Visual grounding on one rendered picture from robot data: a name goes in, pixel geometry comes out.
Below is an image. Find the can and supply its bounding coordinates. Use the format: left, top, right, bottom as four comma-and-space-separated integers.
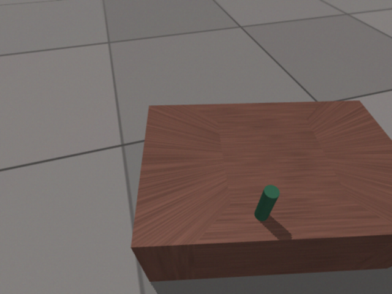
254, 185, 280, 221

